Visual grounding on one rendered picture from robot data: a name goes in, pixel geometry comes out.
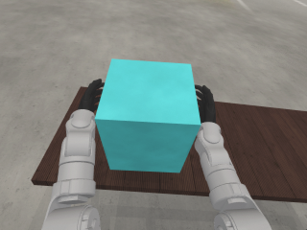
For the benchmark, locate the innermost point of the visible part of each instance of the robot left forearm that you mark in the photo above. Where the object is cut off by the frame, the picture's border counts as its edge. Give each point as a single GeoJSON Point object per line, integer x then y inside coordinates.
{"type": "Point", "coordinates": [75, 184]}

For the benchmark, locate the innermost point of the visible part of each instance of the left robot upper arm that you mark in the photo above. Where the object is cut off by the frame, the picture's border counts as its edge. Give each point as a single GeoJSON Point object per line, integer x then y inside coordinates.
{"type": "Point", "coordinates": [81, 217]}

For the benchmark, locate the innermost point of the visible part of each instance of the right robot hand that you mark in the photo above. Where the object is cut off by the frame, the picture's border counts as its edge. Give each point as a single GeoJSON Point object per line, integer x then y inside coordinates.
{"type": "Point", "coordinates": [207, 108]}

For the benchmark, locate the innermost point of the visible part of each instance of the left robot hand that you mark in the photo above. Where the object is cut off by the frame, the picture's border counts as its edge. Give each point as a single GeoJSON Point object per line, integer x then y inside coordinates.
{"type": "Point", "coordinates": [89, 97]}

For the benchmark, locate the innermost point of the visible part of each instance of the right robot upper arm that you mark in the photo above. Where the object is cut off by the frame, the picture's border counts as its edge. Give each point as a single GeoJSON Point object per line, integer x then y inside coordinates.
{"type": "Point", "coordinates": [240, 219]}

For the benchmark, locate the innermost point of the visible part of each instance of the carton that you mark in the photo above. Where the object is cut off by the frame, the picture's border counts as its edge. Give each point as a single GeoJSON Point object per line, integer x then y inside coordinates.
{"type": "Point", "coordinates": [148, 115]}

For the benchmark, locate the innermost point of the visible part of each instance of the table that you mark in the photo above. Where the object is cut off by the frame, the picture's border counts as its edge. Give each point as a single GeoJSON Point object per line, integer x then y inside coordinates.
{"type": "Point", "coordinates": [266, 145]}

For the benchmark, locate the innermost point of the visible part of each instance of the robot right forearm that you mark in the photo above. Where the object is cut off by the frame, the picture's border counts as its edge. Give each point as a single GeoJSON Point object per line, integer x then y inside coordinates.
{"type": "Point", "coordinates": [226, 190]}

